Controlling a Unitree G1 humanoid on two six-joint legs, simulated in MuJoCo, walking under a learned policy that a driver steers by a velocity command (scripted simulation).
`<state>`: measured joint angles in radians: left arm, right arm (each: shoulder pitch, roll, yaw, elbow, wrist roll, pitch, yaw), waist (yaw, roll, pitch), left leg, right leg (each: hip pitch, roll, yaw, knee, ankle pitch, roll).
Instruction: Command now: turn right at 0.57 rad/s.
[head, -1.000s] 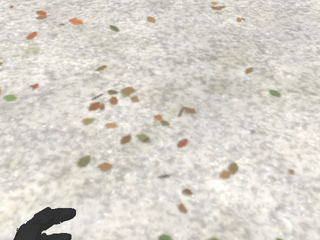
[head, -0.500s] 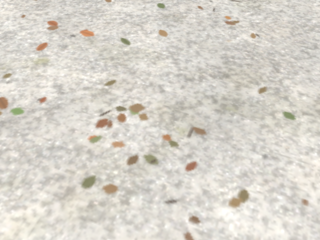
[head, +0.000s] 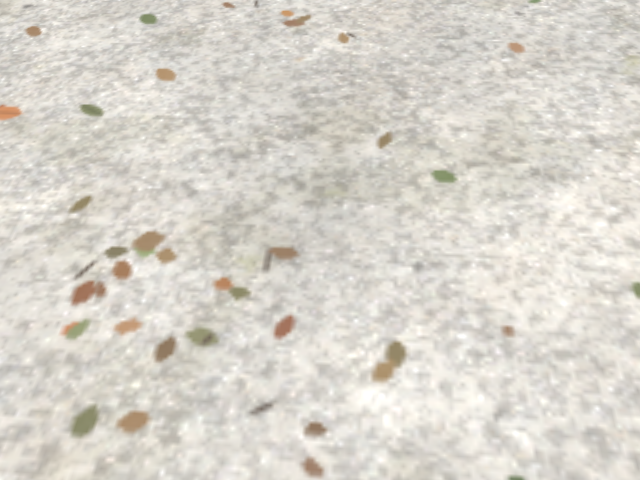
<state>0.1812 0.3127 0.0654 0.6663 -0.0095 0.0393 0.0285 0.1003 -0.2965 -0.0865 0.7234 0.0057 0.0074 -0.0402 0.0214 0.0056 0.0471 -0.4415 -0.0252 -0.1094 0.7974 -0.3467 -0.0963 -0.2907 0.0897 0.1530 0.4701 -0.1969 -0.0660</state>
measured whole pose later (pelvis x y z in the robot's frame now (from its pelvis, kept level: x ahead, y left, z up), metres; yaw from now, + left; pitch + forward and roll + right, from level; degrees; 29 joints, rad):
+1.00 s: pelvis +0.07 +0.04 -0.01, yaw -11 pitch +0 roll -1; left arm 0.35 0.30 0.05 0.78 -0.03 -0.02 0.01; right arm 0.25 -0.30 -0.05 0.85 0.01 -0.10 0.03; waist 0.01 -0.04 0.00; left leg -0.27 -0.01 0.04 0.56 -0.30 0.06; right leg -0.25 0.01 0.08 0.84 -0.47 -0.02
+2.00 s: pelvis +0.61 -0.03 -0.02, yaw -10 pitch +2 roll -2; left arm 0.37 0.30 0.05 0.90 -0.01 -0.05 0.00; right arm 0.06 -0.27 -0.02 0.73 0.00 -0.09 0.03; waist 0.06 0.00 0.04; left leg -0.49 0.02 0.03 0.57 -0.12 0.06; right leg -0.10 0.00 0.01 0.72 -0.46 -0.01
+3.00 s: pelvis +1.15 -0.13 -0.02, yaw +3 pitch +1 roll -2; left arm 0.29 0.28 0.07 0.93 -0.01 -0.05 0.02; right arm 0.10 -0.25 -0.05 0.73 0.02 -0.03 0.05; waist 0.06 0.02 0.04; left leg -0.59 0.06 0.05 0.62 -0.06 0.07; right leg 0.12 0.01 -0.26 0.25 -0.39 0.01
